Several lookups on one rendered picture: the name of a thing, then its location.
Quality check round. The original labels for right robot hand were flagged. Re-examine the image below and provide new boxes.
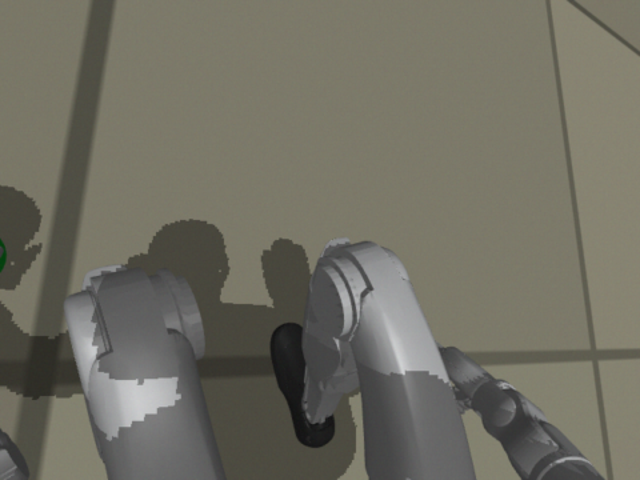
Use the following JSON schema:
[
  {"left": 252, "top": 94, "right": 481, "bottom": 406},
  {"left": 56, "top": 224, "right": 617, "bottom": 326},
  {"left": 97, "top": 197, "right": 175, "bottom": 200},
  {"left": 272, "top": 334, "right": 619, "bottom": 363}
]
[{"left": 436, "top": 341, "right": 495, "bottom": 414}]

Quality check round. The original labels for right robot foot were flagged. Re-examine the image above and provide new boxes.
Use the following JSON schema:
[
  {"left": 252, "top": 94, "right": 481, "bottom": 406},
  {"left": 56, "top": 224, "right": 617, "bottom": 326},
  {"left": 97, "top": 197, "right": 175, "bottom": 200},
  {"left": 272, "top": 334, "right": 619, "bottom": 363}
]
[{"left": 270, "top": 323, "right": 335, "bottom": 448}]

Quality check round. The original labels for left robot arm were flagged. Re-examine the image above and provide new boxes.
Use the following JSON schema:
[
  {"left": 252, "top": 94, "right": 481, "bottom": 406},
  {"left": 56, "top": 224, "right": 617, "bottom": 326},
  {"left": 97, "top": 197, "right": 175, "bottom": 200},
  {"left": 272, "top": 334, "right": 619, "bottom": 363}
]
[{"left": 0, "top": 428, "right": 29, "bottom": 480}]

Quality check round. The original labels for bottle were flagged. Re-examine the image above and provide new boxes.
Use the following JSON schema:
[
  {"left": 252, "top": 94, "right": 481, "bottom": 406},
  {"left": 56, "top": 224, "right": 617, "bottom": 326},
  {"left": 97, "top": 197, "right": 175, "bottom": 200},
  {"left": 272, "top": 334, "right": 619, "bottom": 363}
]
[{"left": 0, "top": 239, "right": 7, "bottom": 272}]

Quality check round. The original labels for right robot arm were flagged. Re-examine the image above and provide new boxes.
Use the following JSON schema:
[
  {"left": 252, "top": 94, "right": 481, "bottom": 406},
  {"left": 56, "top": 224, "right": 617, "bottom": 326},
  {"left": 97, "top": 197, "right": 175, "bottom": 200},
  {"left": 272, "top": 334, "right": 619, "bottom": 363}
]
[{"left": 471, "top": 379, "right": 605, "bottom": 480}]

